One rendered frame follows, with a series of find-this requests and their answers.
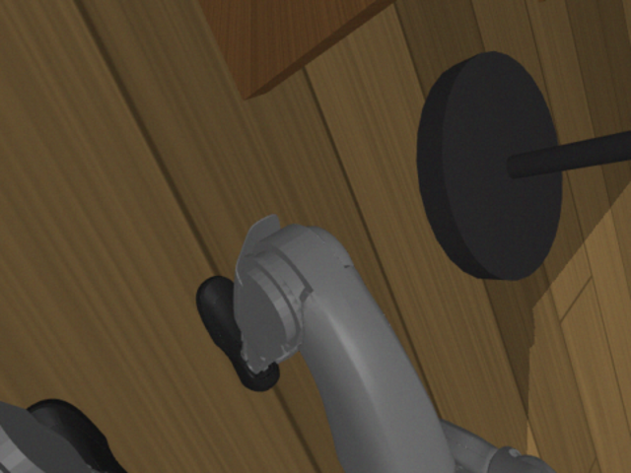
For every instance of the right robot foot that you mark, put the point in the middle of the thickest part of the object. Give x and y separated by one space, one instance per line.
215 304

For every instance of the office chair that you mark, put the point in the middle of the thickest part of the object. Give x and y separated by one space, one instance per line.
490 167

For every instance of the right robot arm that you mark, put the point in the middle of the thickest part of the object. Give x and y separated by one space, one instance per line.
510 460

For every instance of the right robot hand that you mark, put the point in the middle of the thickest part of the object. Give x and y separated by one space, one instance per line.
472 453

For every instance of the left robot foot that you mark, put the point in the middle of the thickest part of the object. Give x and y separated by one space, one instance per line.
72 424

